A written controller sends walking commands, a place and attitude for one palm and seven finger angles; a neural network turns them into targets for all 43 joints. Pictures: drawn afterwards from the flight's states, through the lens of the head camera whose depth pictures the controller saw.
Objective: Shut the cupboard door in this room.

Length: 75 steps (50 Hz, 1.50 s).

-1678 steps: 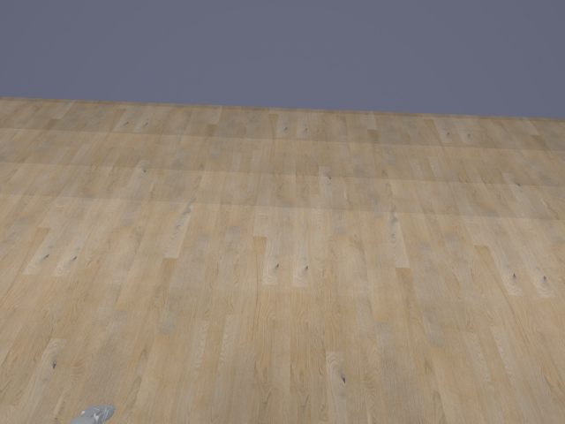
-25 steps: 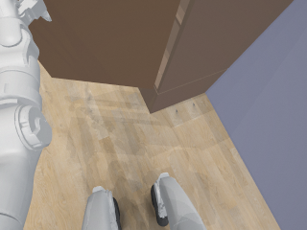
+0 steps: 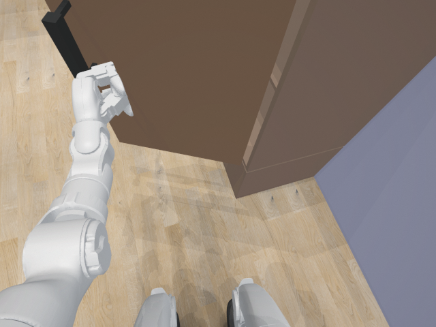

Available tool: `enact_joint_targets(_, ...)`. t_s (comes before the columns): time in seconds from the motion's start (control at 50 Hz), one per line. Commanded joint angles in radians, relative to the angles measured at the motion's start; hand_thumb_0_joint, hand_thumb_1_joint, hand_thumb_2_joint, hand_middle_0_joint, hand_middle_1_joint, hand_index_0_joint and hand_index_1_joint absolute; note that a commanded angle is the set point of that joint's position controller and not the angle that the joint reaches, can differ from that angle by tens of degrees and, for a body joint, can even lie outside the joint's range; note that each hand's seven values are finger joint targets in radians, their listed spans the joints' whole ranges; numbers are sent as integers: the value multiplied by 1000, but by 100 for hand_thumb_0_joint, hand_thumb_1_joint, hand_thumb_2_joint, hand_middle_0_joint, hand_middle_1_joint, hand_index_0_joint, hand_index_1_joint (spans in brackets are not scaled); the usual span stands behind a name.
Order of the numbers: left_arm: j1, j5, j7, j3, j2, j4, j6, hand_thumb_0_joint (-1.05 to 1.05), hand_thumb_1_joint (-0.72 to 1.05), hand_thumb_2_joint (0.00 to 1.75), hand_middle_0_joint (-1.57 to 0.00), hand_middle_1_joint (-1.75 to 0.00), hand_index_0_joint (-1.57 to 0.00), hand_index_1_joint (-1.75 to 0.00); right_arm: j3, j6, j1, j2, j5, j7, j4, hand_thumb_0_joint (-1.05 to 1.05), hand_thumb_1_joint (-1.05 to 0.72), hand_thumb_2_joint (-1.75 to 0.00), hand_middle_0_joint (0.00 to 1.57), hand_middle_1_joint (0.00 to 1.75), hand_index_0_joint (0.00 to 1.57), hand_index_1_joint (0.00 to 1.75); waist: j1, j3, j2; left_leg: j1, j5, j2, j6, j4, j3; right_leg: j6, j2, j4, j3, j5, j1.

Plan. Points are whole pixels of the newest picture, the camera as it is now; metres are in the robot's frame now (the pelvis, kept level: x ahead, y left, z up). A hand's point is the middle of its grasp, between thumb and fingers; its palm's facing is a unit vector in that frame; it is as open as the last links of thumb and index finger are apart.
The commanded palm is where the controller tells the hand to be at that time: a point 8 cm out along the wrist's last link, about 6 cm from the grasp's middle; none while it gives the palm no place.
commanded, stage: pull the fist back off the door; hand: left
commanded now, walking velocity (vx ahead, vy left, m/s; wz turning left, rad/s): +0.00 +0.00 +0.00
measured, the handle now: (76, 47) +0.64 +0.22 +0.06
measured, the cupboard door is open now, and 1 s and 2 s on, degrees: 62 62 62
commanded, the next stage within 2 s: draw the hand back to the body in 0.18 s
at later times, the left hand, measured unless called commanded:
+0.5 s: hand (113, 114) +0.46 +0.14 +0.09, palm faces +0.10 -0.99 -0.03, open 3.1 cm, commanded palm +0.40 +0.19 +0.10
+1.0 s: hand (14, 187) +0.31 +0.21 +0.16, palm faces +0.20 -0.95 -0.24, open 3.2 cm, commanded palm +0.27 +0.25 +0.18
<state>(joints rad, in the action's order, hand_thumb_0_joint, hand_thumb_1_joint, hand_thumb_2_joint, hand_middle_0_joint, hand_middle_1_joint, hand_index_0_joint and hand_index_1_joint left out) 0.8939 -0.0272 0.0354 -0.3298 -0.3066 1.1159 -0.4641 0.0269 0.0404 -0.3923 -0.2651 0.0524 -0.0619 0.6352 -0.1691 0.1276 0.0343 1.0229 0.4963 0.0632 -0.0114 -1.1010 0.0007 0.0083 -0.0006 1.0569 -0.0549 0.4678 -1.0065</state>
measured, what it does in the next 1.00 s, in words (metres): rises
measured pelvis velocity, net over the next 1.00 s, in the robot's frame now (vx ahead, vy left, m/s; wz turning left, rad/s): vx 0.01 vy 0.00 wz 0.02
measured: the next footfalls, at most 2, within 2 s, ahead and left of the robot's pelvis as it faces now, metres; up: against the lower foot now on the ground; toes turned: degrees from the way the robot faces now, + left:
none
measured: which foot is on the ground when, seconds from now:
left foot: down 0.00-1.00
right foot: down 0.00-1.00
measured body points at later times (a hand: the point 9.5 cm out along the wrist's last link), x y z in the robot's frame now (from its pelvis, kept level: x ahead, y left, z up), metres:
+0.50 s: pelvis -0.01 +0.00 +0.01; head +0.09 -0.01 +0.45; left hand +0.45 +0.19 +0.09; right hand +0.01 -0.26 -0.12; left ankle +0.00 +0.12 -0.66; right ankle +0.01 -0.12 -0.66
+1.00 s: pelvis +0.01 +0.00 +0.07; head +0.02 -0.01 +0.52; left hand +0.29 +0.26 +0.18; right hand +0.20 -0.23 -0.01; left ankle +0.00 +0.12 -0.66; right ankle +0.01 -0.12 -0.66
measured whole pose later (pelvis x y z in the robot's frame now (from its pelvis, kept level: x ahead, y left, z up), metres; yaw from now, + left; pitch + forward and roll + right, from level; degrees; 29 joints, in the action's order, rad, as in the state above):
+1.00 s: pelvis +0.01 +0.00 +0.07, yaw +1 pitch +2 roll +0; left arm 0.02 -0.08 0.05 -0.11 -0.28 0.17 -0.11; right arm -0.02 0.01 -0.17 -0.24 -0.05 0.09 0.57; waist 0.01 0.03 0.04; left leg 0.30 0.31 0.02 0.00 -0.59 0.03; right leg -0.01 -0.03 0.59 -0.04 0.31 -0.31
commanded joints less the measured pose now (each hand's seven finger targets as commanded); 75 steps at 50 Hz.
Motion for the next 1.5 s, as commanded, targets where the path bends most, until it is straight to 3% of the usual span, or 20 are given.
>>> enact_joint_targets(0.0,417,2,21,45,-118,-263,-100,0,90,90,-130,-150,-130,-150,54,-11,-164,-136,-7,9,-34,0,-90,-90,20,30,20,30,-14,517,77,-389,-444,-50,24,83,-16,3,33,-100,19,-454,259)
enact_joint_targets(0.04,419,-2,32,39,-123,-301,-110,0,90,90,-130,-150,-130,-150,57,-14,-146,-136,-9,14,-35,0,-90,-90,20,30,20,30,-7,532,87,-403,-436,-53,25,87,-10,1,30,-102,24,-456,271)
enact_joint_targets(0.08,355,-10,39,26,-123,-304,-112,0,90,90,-130,-150,-130,-150,55,-16,-126,-132,-11,17,-43,0,-90,-90,20,30,20,30,9,528,37,-378,-409,-56,26,99,-5,1,30,-107,25,-453,313)
enact_joint_targets(0.18,420,9,42,53,-118,-210,-102,0,90,90,-130,-150,-130,-150,46,-21,-99,-133,-16,34,-28,0,-90,-90,20,30,20,30,-30,402,-18,-278,-273,-60,33,107,-3,-6,23,-129,37,-356,273)
enact_joint_targets(0.28,470,-3,30,38,-141,-164,-112,0,90,90,-130,-150,-130,-150,40,-40,-89,-141,-10,41,-21,0,-90,-90,20,30,20,30,-35,433,1,-281,-244,-61,32,98,-18,-2,22,-117,34,-299,234)
enact_joint_targets(0.34,315,-25,2,-6,-175,-255,-109,0,90,90,-130,-150,-130,-150,41,-37,-86,-140,-20,35,-62,0,-90,-90,20,30,20,30,53,577,63,-389,-345,-63,22,131,-11,9,25,-112,30,-372,336)
enact_joint_targets(0.38,211,-44,-16,-6,-172,-336,-82,0,90,90,-130,-150,-130,-150,41,-30,-76,-133,-33,36,-92,0,-90,-90,20,30,20,30,79,580,31,-397,-377,-63,25,157,4,7,29,-136,33,-425,418)
enact_joint_targets(0.42,107,-69,-30,15,-135,-406,-42,0,90,90,-130,-150,-130,-150,41,-26,-72,-128,-49,40,-116,0,-90,-90,20,30,20,30,87,531,-9,-399,-367,-64,30,199,15,4,34,-178,30,-440,480)
enact_joint_targets(0.46,59,-93,-35,6,-156,-498,-6,0,90,90,-130,-150,-130,-150,40,-21,-54,-128,-65,53,-131,0,-90,-90,20,30,20,30,87,459,-80,-368,-314,-64,38,242,29,-5,33,-229,40,-428,541)
enact_joint_targets(0.62,-124,-126,-56,85,-97,-747,24,0,90,90,-130,-150,-130,-150,32,-70,27,-117,-90,90,-132,0,-90,-90,20,30,20,30,102,295,8,-523,-254,-62,38,364,29,2,32,-339,25,-329,557)
enact_joint_targets(0.68,-245,-154,-91,107,-70,-772,66,0,90,90,-130,-150,-130,-150,22,-88,73,-114,-99,93,-145,0,-90,-90,20,30,20,30,120,233,-23,-537,-233,-64,37,407,28,1,25,-375,20,-305,585)
enact_joint_targets(0.78,-396,-201,-133,79,-92,-935,131,0,90,90,-116,-135,-116,-135,9,-112,158,-109,-113,104,-185,0,-90,-90,20,30,20,30,163,203,-20,-601,-275,-66,37,459,25,5,16,-406,15,-343,662)
enact_joint_targets(0.8,-446,-83,-66,140,-162,-994,173,0,90,90,-113,-132,-113,-132,15,-84,199,-89,-111,120,-192,0,-90,-90,20,30,20,30,167,214,-37,-665,-289,-72,42,503,33,5,-9,-464,58,-325,710)
enact_joint_targets(0.84,-501,-67,-10,153,-131,-1096,231,0,90,90,-108,-126,-108,-126,4,-70,231,-83,-111,141,-205,0,-90,-90,20,30,20,30,160,163,-6,-724,-310,-67,44,545,28,3,-10,-507,45,-335,725)
enact_joint_targets(0.88,-547,-56,23,152,-133,-1143,273,0,90,90,-102,-120,-102,-120,-7,-68,257,-80,-108,154,-202,0,-90,-90,20,30,20,30,162,105,-30,-761,-326,-65,46,583,24,2,-8,-542,34,-348,746)
enact_joint_targets(0.94,-620,-48,46,137,-142,-1212,315,0,90,90,-94,-111,-94,-111,-20,-71,280,-74,-105,166,-196,0,-90,-90,20,30,20,30,168,70,-34,-822,-368,-63,47,635,20,3,-7,-591,26,-381,802)
enact_joint_targets(1.02,-712,-39,58,144,-128,-1327,351,0,90,90,-83,-99,-83,-99,-31,-90,295,-67,-92,163,-191,0,-90,-90,20,30,20,30,181,42,43,-909,-444,-60,39,689,16,9,-6,-635,14,-431,865)
enact_joint_targets(1.08,-810,-39,62,108,-137,-1385,367,0,90,90,-75,-90,-75,-90,-39,-97,308,-61,-84,155,-193,0,-90,-90,20,30,20,30,193,25,-6,-929,-492,-59,37,718,15,7,-4,-655,4,-473,907)
enact_joint_targets(1.12,-877,-40,62,84,-154,-1426,374,0,90,90,-69,-84,-69,-84,-37,-104,315,-63,-78,152,-191,0,-90,-90,20,30,20,30,200,1,13,-933,-504,-58,35,728,17,7,-5,-674,8,-479,923)
enact_joint_targets(1.48,-1293,-46,88,-167,-259,-1734,351,0,90,90,-20,-30,-20,-30,-18,-162,335,-48,-70,140,-183,0,-90,-90,20,30,20,30,240,-41,35,-934,-542,-52,28,738,18,-2,-7,-688,-1,-475,954)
